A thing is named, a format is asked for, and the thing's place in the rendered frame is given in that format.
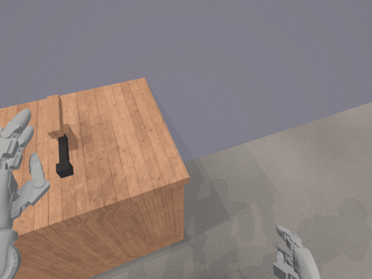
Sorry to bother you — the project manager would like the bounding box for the counter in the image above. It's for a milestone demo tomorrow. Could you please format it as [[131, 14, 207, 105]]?
[[0, 77, 189, 279]]

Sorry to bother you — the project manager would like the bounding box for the tap lever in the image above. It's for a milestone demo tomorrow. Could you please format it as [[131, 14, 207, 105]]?
[[56, 134, 74, 178]]

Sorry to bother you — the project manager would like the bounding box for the left robot hand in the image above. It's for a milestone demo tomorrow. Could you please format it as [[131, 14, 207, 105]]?
[[0, 109, 50, 230]]

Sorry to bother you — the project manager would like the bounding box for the robot left forearm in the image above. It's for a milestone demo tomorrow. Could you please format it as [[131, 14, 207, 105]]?
[[0, 229, 21, 279]]

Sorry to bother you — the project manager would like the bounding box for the right robot hand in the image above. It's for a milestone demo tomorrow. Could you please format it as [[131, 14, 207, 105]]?
[[273, 226, 321, 279]]

